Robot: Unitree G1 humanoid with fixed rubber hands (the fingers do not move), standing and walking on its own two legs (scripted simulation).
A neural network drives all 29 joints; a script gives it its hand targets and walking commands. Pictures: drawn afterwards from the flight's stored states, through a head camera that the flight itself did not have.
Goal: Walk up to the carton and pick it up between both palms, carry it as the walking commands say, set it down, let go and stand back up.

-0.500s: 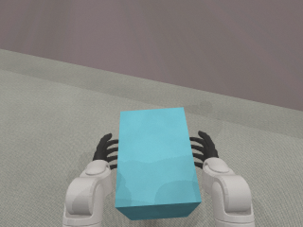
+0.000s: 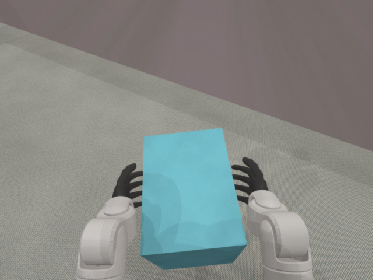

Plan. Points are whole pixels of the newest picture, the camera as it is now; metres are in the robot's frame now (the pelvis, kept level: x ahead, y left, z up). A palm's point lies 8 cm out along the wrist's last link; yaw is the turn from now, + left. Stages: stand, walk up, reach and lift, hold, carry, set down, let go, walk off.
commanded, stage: carry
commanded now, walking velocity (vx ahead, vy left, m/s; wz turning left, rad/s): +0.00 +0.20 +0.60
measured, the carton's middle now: (191, 203) +0.30 -0.01 +0.02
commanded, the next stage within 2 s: none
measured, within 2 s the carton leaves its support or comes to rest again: neither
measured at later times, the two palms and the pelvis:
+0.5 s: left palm (6, 260) +0.16 +0.27 +0.11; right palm (171, 213) +0.23 +0.03 +0.11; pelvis -0.06 +0.09 +0.02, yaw +17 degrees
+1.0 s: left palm out of the picture +0.00 +0.43 +0.10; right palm (41, 279) +0.14 +0.22 +0.09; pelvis -0.15 +0.18 +0.01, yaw +35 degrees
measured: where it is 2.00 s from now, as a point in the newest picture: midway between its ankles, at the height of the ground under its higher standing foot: outside the picture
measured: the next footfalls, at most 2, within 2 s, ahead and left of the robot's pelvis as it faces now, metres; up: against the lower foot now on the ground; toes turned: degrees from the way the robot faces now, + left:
right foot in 0.28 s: +0.03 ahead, -0.04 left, +0.00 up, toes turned +3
left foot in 0.60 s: -0.07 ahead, +0.29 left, +0.00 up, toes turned +27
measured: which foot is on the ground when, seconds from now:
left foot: down 0.00-0.28, up 0.30-0.58, down 0.60-0.92, up 0.94-1.00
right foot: up 0.00-0.26, down 0.28-0.60, up 0.62-0.90, down 0.92-1.00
